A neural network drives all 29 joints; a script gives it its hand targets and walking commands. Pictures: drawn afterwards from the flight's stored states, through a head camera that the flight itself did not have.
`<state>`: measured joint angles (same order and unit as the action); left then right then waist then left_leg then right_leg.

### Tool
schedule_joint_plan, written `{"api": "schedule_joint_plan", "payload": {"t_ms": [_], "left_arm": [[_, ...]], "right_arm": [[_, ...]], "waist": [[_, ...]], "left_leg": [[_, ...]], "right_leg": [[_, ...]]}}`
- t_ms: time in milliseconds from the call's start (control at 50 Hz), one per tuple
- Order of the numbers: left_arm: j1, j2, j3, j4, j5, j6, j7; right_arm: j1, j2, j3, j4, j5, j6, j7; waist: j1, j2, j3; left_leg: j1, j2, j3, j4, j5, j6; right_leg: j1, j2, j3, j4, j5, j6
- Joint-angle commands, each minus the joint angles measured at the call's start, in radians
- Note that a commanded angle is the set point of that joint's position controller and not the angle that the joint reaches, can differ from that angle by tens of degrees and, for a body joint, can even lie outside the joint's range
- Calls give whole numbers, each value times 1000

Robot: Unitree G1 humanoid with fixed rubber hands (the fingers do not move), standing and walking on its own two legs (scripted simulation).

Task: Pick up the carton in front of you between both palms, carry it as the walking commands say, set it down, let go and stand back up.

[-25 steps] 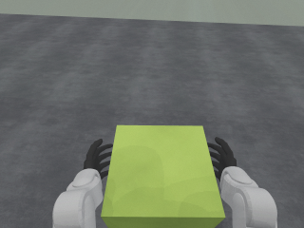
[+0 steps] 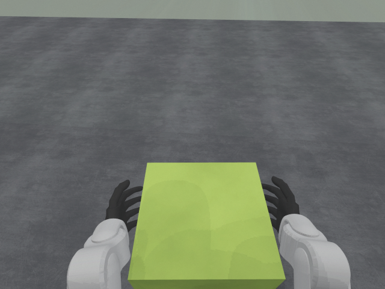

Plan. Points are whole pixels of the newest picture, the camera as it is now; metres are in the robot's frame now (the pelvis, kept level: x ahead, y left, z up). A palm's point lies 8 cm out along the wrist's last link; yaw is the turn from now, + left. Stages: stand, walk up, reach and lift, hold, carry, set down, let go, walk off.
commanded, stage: carry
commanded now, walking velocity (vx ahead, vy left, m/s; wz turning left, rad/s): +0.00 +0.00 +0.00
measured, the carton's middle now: (201, 240) +0.22 +0.00 +0.01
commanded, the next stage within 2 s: hold in 0.86 s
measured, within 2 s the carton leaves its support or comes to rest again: neither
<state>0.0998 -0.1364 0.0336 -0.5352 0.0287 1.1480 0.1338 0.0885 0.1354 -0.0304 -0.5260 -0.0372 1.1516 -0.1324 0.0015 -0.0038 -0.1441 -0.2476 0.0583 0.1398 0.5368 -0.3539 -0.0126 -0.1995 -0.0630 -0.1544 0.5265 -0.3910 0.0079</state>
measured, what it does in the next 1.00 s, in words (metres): shifts its weight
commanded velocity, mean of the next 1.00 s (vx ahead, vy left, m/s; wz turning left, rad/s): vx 0.00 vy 0.00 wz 0.00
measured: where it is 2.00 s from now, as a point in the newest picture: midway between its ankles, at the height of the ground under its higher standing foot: outside the picture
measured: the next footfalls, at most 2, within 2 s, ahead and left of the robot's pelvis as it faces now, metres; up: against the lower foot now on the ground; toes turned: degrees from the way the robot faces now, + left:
none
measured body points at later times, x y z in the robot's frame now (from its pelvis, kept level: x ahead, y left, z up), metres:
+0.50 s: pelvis -0.05 +0.00 +0.01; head -0.07 +0.00 +0.45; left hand +0.22 +0.15 +0.04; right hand +0.23 -0.16 +0.04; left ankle -0.05 +0.12 -0.73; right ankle -0.08 -0.11 -0.73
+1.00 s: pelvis -0.06 +0.00 +0.01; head -0.07 +0.00 +0.46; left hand +0.22 +0.15 +0.04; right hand +0.22 -0.16 +0.04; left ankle -0.05 +0.13 -0.73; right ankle -0.08 -0.12 -0.73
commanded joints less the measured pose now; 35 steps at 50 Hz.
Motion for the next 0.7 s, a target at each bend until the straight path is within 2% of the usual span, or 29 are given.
{"api": "schedule_joint_plan", "payload": {"t_ms": [0,80,120,180,220,280,320,340,360,380,420,440,460,520,540,560,600,640,680], "left_arm": [[-308,-613,-561,-71,-161,-22,-75],[-368,-559,-518,16,-128,-58,-105],[-409,-551,-509,50,-128,-81,-116],[-424,-552,-504,95,-110,-111,-130],[-434,-562,-491,138,-105,-135,-145],[-454,-566,-465,217,-81,-173,-162],[-482,-561,-442,266,-66,-208,-176],[-503,-560,-442,269,-62,-230,-180],[-492,-578,-424,330,-49,-244,-188],[-514,-598,-424,340,-50,-269,-199],[-558,-609,-415,390,-34,-312,-216],[-563,-637,-404,434,-29,-334,-228],[-580,-624,-390,442,-17,-360,-234],[-630,-656,-366,550,-8,-435,-256],[-659,-680,-380,554,-17,-462,-266],[-674,-707,-396,558,-29,-484,-277],[-695,-751,-416,590,-38,-510,-291],[-693,-779,-426,609,-36,-519,-303],[-711,-828,-474,572,-59,-523,-315]], "right_arm": [[-314,632,570,-71,167,-23,72],[-372,579,525,31,134,-56,103],[-408,572,511,66,127,-80,113],[-430,571,502,116,123,-115,128],[-444,582,497,151,121,-140,143],[-447,572,456,242,80,-178,156],[-480,570,436,281,66,-213,172],[-485,560,418,298,60,-233,177],[-489,577,409,340,51,-249,184],[-519,592,423,340,56,-272,195],[-544,610,395,412,41,-312,212],[-574,638,409,429,45,-338,224],[-577,623,386,452,30,-362,230],[-631,648,366,551,19,-432,253],[-642,682,378,568,23,-459,265],[-672,714,411,567,44,-481,277],[-673,745,414,595,38,-509,290],[-686,794,436,617,52,-520,305],[-678,829,462,590,60,-522,316]], "waist": [[-1,-5,-143],[1,-2,-101],[-1,2,-82],[-1,-14,-70],[-3,5,-81],[1,-3,-89],[-3,-6,-90],[-3,8,-79],[0,14,-91],[-5,5,-103],[-2,13,-92],[-2,-21,-106],[0,2,-117],[-5,1,-107],[-6,13,-122],[-5,-13,-140],[-4,18,-161],[-4,-11,-162],[-1,16,-199]], "left_leg": [[104,94,-77,-6,581,21],[79,98,-86,-44,450,24],[57,105,-97,-55,406,30],[57,108,-101,-77,380,33],[51,100,-98,-85,343,28],[53,107,-98,-83,340,27],[52,107,-94,-86,288,27],[47,99,-99,-98,288,25],[49,102,-103,-97,288,26],[50,101,-101,-106,270,27],[36,96,-95,-102,273,22],[48,96,-103,-101,292,24],[36,97,-106,-100,298,24],[29,98,-104,-105,251,24],[36,96,-101,-108,260,25],[52,100,-111,-105,276,27],[53,95,-104,-93,284,30],[61,97,-105,-86,309,28],[72,96,-99,-73,341,28]], "right_leg": [[54,-107,87,-23,686,-15],[28,-106,94,-70,490,-21],[30,-107,107,-91,431,-26],[21,-102,103,-87,399,-29],[19,-102,105,-98,381,-30],[12,-95,98,-105,336,-27],[11,-101,108,-114,357,-28],[-1,-101,106,-113,340,-28],[4,-102,109,-116,318,-32],[-8,-101,109,-112,309,-33],[-5,-97,109,-119,311,-29],[-5,-91,100,-113,316,-30],[13,-94,99,-110,298,-29],[-13,-93,107,-124,261,-31],[-12,-92,104,-118,272,-25],[-10,-88,104,-112,270,-30],[3,-91,108,-110,284,-30],[-3,-89,103,-105,313,-30],[12,-94,110,-84,360,-32]]}}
